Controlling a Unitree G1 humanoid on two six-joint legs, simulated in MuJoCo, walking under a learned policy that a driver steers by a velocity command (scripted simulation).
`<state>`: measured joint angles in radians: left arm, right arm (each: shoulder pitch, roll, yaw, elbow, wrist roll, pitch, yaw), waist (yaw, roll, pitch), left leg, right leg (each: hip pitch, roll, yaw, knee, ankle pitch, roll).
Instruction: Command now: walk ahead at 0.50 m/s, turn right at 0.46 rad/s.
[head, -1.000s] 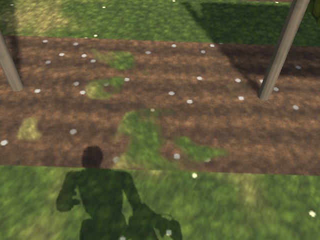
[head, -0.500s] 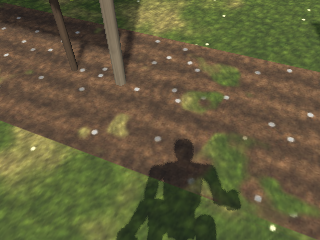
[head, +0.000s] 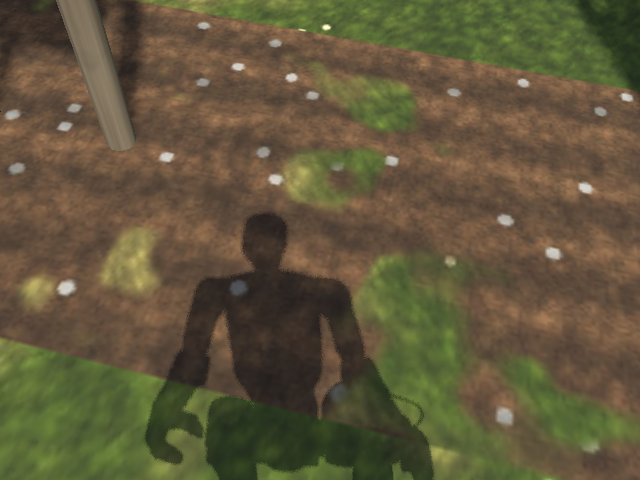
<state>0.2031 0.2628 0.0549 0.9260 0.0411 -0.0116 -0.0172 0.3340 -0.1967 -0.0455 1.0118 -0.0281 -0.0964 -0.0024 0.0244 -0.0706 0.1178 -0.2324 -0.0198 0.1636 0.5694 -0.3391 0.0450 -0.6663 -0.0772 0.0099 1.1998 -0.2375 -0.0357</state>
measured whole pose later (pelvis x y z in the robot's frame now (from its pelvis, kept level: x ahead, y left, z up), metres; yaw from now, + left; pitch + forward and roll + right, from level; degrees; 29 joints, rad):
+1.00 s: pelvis +0.53 -0.10 +0.02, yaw -27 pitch +0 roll +0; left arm 0.24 0.27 0.05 0.87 0.04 -0.05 -0.03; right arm 0.32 -0.24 -0.04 0.91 -0.01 -0.09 0.01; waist -0.01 -0.04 0.04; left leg -0.17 -0.07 0.03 0.34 -0.18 0.07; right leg -0.49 -0.01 0.06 1.07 -0.29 -0.06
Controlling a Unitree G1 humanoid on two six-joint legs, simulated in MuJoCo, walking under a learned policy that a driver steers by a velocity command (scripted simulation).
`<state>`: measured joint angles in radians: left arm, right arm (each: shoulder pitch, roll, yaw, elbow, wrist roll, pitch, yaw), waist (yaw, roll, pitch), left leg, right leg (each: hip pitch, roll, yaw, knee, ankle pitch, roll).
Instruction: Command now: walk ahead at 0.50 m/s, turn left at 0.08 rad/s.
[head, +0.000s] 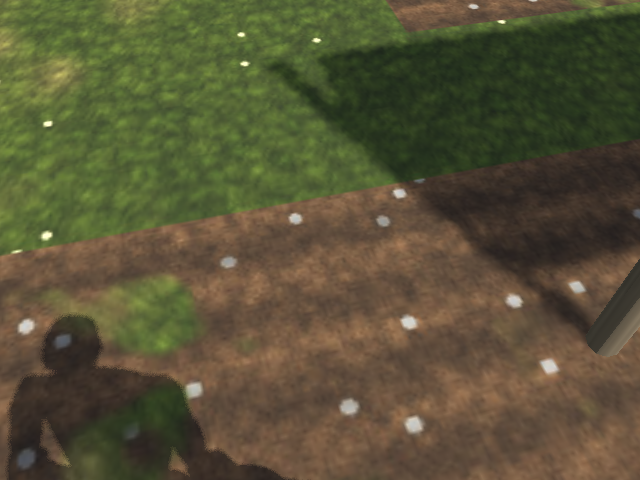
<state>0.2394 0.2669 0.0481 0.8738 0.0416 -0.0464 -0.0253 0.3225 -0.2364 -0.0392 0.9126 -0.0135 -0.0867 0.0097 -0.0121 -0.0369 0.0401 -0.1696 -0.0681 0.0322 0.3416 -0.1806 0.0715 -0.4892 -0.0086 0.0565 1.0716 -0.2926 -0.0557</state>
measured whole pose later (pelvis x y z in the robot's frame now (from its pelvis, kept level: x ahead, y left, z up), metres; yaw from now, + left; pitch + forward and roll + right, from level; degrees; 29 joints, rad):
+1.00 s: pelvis +0.44 +0.12 -0.01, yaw +30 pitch +0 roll +0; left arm 0.26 0.25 0.04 0.83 0.03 -0.05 -0.02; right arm 0.24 -0.25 -0.06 0.83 -0.02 -0.04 0.01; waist 0.02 -0.03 0.06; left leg -0.21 -0.11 0.07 0.40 -0.19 0.13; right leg -0.50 -0.11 -0.02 1.15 -0.31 -0.01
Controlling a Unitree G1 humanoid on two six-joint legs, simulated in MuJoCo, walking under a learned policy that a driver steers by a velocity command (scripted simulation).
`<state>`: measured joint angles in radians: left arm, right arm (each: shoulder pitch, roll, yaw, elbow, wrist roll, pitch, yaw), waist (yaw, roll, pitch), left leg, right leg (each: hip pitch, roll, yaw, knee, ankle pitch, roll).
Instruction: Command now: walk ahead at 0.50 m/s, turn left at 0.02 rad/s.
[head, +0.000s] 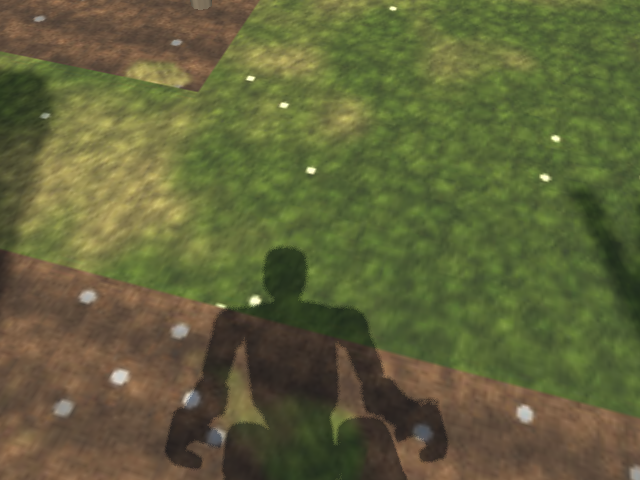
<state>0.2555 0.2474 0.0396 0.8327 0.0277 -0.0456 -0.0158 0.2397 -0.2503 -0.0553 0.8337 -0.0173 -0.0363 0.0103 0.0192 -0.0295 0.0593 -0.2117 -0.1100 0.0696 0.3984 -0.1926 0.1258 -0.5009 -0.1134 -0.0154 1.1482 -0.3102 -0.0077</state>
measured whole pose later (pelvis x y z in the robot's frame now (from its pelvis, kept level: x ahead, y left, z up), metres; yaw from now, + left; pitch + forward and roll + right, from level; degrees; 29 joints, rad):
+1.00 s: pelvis +0.55 -0.09 -0.01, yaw -30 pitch +1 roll +0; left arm 0.36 0.31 0.07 0.85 0.02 -0.04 -0.01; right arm 0.15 -0.27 -0.02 0.74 -0.04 -0.06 0.00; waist 0.04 -0.03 0.03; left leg -0.36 -0.02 0.03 0.52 -0.18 0.04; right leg -0.28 0.10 0.10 1.09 -0.40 -0.08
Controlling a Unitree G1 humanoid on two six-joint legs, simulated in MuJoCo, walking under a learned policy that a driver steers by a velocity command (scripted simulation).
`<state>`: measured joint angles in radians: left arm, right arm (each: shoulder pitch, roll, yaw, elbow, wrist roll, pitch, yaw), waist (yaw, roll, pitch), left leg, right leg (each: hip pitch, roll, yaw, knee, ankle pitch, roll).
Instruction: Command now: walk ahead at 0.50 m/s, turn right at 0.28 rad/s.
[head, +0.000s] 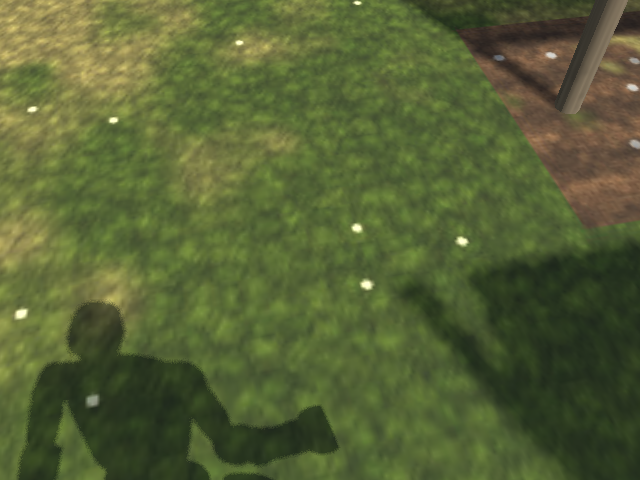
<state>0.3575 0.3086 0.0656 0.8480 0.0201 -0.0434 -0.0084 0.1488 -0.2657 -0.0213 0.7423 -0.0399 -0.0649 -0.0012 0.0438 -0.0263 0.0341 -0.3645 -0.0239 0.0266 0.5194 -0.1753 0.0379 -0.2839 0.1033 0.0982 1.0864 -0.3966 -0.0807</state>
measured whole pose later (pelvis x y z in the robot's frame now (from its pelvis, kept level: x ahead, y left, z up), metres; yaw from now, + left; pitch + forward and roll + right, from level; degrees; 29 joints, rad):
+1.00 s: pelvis +0.47 +0.08 -0.01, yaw +26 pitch +1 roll +0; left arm 0.30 0.25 0.04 0.84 0.02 -0.06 0.00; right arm 0.15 -0.28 -0.07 0.77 -0.02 -0.01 0.02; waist 0.03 -0.01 0.07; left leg -0.37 -0.10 0.07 0.56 -0.18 0.13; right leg -0.33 -0.08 -0.05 1.23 -0.38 0.01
